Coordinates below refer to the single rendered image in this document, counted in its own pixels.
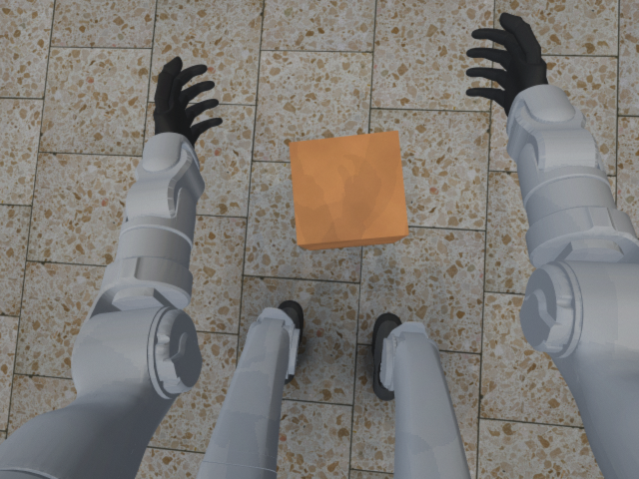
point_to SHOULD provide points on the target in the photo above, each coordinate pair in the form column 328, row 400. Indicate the carton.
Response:
column 348, row 191

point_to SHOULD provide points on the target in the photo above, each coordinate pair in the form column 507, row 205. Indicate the robot right hand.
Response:
column 522, row 61

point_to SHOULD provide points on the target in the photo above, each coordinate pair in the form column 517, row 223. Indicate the robot left hand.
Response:
column 171, row 115

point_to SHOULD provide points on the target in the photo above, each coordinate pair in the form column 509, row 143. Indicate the right robot upper arm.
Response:
column 585, row 315

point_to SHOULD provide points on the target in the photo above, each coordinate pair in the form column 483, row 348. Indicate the robot left forearm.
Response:
column 151, row 266

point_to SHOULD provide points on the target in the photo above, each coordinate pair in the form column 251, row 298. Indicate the robot right thigh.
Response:
column 428, row 443

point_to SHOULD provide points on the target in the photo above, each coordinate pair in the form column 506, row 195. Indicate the left robot upper arm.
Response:
column 129, row 367

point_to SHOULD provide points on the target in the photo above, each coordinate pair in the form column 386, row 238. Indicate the robot right shin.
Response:
column 410, row 326

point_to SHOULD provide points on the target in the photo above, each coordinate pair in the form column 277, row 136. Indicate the robot right forearm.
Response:
column 564, row 186

